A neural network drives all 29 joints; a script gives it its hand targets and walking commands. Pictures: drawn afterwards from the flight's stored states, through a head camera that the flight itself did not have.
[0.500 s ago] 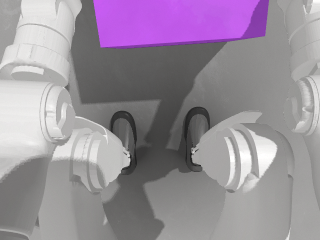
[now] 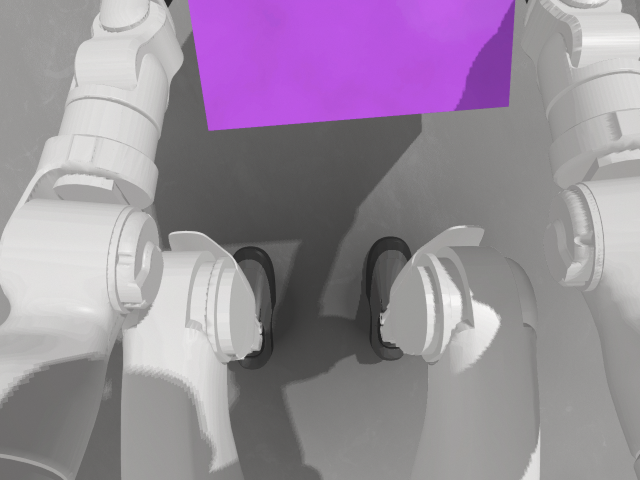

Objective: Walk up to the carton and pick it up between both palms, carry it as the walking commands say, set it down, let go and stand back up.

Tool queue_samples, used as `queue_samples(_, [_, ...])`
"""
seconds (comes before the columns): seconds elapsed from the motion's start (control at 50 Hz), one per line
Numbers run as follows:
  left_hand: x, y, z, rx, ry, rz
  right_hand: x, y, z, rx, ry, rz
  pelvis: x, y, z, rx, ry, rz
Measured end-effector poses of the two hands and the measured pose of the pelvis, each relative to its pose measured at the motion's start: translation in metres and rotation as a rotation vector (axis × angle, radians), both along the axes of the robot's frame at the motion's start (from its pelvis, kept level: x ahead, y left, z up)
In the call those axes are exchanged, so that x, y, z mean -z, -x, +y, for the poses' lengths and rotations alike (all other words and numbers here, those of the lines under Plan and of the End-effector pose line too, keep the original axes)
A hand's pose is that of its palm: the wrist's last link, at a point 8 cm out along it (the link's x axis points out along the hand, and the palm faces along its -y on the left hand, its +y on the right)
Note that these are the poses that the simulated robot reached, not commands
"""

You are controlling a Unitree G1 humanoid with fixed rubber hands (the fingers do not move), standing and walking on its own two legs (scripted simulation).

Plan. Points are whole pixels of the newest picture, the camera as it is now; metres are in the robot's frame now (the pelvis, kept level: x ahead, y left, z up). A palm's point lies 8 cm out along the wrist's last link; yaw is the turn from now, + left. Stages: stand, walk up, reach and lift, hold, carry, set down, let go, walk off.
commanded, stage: reach and lift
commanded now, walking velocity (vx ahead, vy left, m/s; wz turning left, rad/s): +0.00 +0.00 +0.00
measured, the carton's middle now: (344, 18) +0.54 -0.05 -0.22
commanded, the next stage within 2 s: none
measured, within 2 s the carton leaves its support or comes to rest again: neither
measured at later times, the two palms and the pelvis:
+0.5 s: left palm out of the picture +0.55 +0.14 -0.08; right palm out of the picture +0.55 -0.22 -0.09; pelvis +0.00 +0.00 +0.03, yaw +0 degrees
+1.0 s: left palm out of the picture +0.53 +0.14 +0.00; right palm out of the picture +0.53 -0.22 -0.01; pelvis +0.00 +0.00 +0.08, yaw +0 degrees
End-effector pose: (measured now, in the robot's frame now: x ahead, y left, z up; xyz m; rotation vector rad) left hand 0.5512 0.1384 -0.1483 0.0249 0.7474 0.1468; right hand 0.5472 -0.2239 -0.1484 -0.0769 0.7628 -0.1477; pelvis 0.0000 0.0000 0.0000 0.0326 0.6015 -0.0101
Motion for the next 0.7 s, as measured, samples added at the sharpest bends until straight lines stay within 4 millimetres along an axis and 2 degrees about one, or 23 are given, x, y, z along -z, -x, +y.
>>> queue_samples(0.14, [-0.022, 0.0, -0.004, 0.007, 0.005, -0.015, -0.027, -0.001, -0.004, -0.002, 0.009, -0.009, -0.01, 0.003, 0.002, -0.003, 0.002, 0.023])
queue_samples(0.44, [-0.056, 0.0, 0.0, -0.035, -0.02, -0.047, -0.049, 0.0, 0.002, -0.02, -0.008, -0.025, -0.025, 0.0, -0.001, -0.003, -0.005, 0.075])
queue_samples(0.7, [-0.102, 0.008, -0.004, -0.038, -0.01, -0.072, -0.091, 0.013, 0.002, 0.021, 0.019, -0.031, -0.05, -0.001, -0.001, -0.003, -0.005, 0.155])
